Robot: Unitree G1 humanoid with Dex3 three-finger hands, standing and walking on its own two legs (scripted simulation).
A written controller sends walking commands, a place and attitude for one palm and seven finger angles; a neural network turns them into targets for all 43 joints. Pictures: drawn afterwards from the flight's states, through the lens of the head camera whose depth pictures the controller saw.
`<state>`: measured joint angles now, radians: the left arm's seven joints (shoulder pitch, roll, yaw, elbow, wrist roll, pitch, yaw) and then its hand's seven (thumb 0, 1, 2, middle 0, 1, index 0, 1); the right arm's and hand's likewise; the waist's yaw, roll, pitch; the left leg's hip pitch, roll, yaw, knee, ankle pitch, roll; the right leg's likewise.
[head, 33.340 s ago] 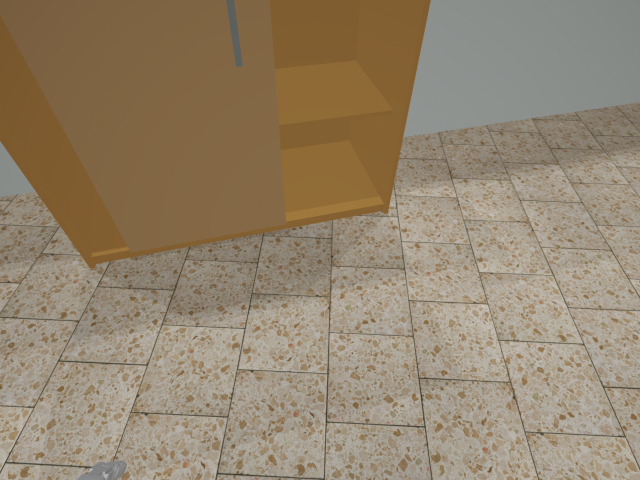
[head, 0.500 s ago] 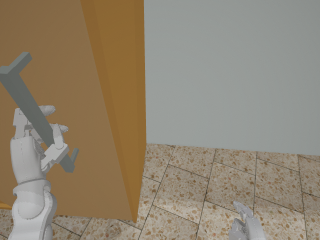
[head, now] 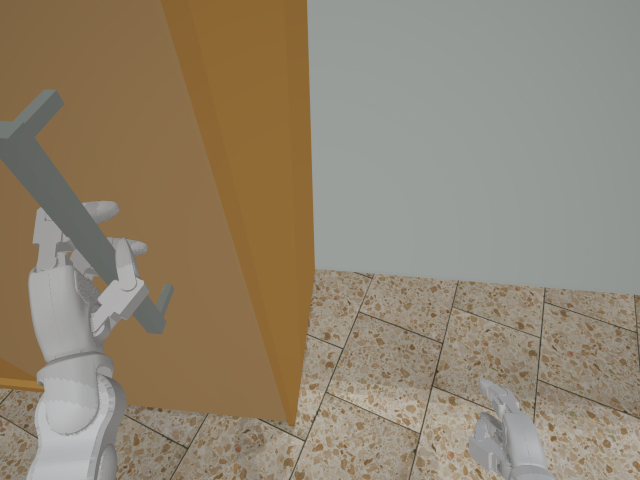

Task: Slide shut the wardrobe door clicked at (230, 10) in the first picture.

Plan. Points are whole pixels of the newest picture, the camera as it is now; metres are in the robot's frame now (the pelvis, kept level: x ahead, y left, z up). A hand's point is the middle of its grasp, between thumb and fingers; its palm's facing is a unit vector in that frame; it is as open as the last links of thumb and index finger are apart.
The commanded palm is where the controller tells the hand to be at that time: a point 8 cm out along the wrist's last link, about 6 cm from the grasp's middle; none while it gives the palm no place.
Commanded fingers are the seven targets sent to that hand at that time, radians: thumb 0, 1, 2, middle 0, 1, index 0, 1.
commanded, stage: stop walking and hold the door there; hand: left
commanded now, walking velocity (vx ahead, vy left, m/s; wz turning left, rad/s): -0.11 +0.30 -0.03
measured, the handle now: (114, 242) +0.30 +0.25 +0.16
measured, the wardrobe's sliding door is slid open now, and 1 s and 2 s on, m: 0.00 0.00 0.00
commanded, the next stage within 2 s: loosen the grip on the handle in 1.36 s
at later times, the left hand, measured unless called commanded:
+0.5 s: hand (130, 284) +0.26 +0.22 +0.15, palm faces +0.26 -0.96 -0.08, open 6.0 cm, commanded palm +0.22 +0.22 +0.16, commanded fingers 0.00 0.90 0.90 -0.45 -1.40 -0.45 -1.40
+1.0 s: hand (120, 287) +0.25 +0.22 +0.16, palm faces +0.09 -1.00 +0.00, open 5.7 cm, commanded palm +0.22 +0.22 +0.16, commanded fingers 0.00 0.90 0.90 -0.45 -1.40 -0.45 -1.40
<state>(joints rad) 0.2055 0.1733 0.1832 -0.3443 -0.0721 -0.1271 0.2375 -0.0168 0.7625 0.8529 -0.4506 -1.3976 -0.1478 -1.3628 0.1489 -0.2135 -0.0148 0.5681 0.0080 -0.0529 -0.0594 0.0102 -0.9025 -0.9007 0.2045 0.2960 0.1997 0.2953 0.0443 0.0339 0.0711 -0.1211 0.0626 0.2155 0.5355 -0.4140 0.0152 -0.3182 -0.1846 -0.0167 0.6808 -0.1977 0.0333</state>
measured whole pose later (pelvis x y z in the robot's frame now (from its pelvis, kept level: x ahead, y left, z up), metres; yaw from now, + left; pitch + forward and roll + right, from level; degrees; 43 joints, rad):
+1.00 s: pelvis -0.01 +0.13 +0.01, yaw -1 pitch -1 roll +1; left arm 0.17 0.07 -0.14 -0.31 -0.02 -0.11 0.19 0.03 0.81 0.82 -0.41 -1.40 -0.27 -1.41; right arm 0.17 -0.19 0.03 0.57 0.00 -0.03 -0.02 0.01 -0.90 -0.90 0.21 0.30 0.20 0.30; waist 0.04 0.01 0.05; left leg -0.20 -0.04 0.09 0.41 -0.19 0.05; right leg -0.25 -0.03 0.00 0.67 -0.36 -0.01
